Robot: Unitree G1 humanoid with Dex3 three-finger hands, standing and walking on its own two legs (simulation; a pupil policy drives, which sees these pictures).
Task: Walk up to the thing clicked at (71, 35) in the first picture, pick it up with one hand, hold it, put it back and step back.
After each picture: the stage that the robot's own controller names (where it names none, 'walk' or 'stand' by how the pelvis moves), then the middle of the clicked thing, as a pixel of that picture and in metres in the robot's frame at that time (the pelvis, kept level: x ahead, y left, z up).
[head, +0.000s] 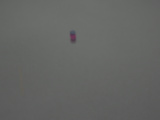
stand; (72, 36) +1.43 +0.09 -0.72
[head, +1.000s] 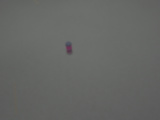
walk; (68, 47) +1.30 +0.21 -0.71
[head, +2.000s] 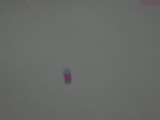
walk; (67, 75) +0.83 +0.19 -0.71
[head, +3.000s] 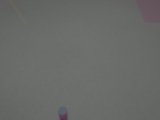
walk; (63, 113) +0.47 +0.14 -0.69
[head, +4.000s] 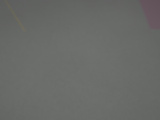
stand; out of the picture +0.31 +0.14 -0.71
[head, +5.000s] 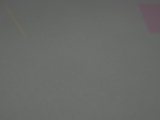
stand; out of the picture +0.30 +0.13 -0.72
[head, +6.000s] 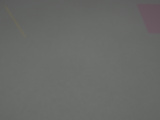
stand; out of the picture +0.31 +0.14 -0.72
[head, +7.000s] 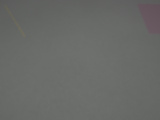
stand; out of the picture +0.30 +0.14 -0.73
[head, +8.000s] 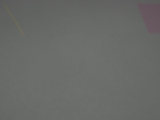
go down; out of the picture +0.30 +0.14 -0.73
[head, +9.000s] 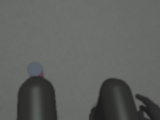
go down; (36, 71) +0.38 +0.19 -0.35
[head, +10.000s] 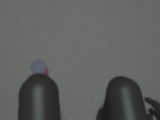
approach; (40, 69) +0.38 +0.19 -0.30
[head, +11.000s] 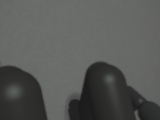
close in; out of the picture +0.35 +0.23 -0.21
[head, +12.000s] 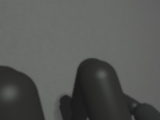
close; out of the picture +0.37 +0.23 -0.21
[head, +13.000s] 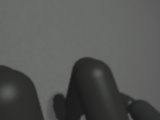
close; out of the picture +0.36 +0.24 -0.22
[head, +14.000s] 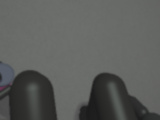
lift; (0, 80) +0.29 +0.26 -0.13
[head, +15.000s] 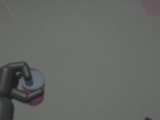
lift; (33, 89) +0.31 +0.16 +0.02
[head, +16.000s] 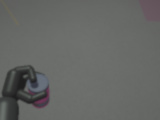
hold; (39, 91) +0.31 +0.16 -0.01
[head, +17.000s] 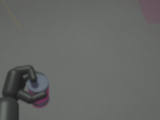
hold; (39, 91) +0.31 +0.16 +0.00
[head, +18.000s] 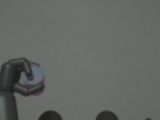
crouch; (34, 81) +0.35 +0.17 -0.06
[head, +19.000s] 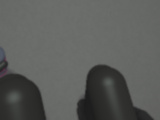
lower; out of the picture +0.39 +0.23 -0.17
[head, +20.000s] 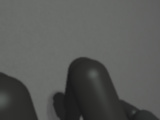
lower; out of the picture +0.39 +0.27 -0.22
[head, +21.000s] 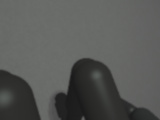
lower; out of the picture +0.38 +0.27 -0.22
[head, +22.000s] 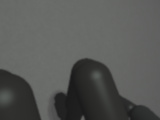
lower; out of the picture +0.37 +0.27 -0.23
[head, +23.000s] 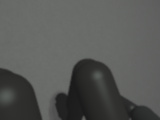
lower; out of the picture +0.37 +0.26 -0.22
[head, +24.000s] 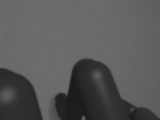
withdraw; out of the picture +0.35 +0.24 -0.23
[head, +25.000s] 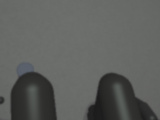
stand; (26, 73) +0.36 +0.21 -0.28
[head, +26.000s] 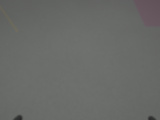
stand; out of the picture +0.30 +0.15 -0.65
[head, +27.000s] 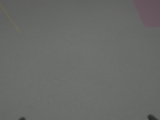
stand; out of the picture +0.32 +0.16 -0.66
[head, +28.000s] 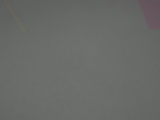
stand; out of the picture +0.32 +0.16 -0.68
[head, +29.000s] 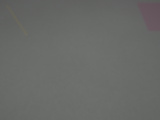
walk; out of the picture +0.33 +0.15 -0.72
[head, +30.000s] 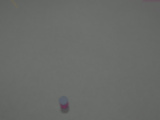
walk; (63, 102) +0.46 +0.13 -0.70
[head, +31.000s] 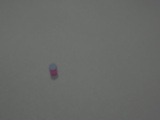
walk; (53, 70) +0.74 +0.20 -0.70
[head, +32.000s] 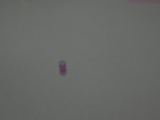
stand; (62, 66) +0.95 +0.19 -0.70
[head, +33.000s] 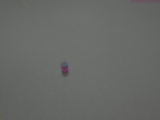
stand; (64, 68) +0.94 +0.18 -0.72
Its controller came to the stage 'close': yes
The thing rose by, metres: 0.70
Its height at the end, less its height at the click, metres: +0.00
